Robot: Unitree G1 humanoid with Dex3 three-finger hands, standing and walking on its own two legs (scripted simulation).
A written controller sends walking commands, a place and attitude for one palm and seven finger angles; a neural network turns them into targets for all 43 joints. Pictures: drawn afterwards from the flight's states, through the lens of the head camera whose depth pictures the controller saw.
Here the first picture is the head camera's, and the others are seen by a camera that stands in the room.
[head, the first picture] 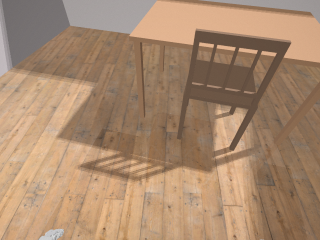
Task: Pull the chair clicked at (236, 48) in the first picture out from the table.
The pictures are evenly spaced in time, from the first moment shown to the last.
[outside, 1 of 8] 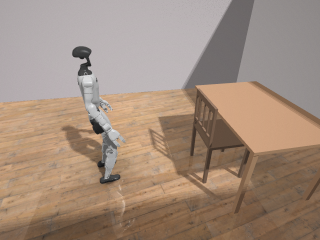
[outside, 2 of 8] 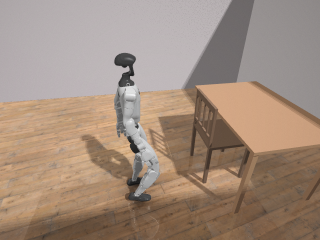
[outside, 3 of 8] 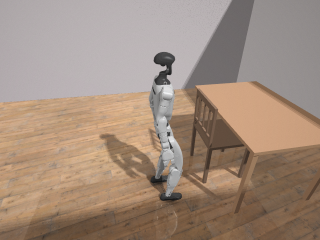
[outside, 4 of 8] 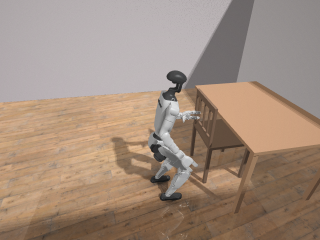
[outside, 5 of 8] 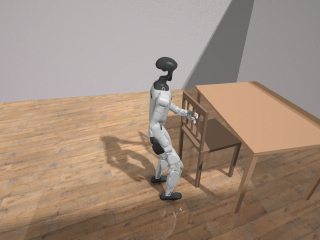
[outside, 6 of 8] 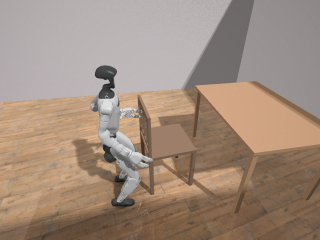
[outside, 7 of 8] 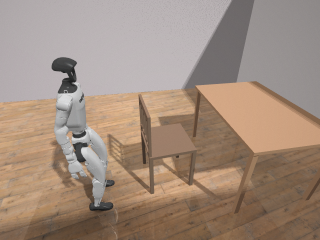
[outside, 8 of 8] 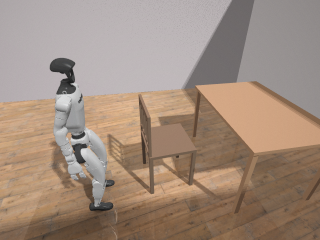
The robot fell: no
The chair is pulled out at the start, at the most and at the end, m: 0.00 0.57 0.56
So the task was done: yes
